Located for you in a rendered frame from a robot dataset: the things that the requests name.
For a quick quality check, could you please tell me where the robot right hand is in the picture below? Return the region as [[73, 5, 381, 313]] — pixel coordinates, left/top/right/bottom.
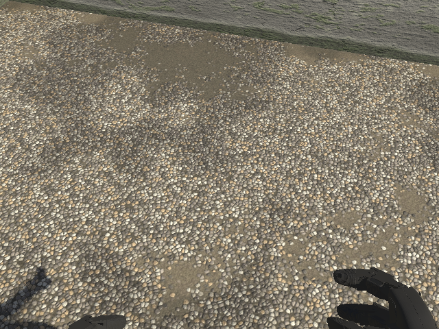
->
[[327, 267, 438, 329]]

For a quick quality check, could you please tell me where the robot left hand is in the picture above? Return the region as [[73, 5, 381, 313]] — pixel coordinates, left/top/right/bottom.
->
[[68, 315, 126, 329]]

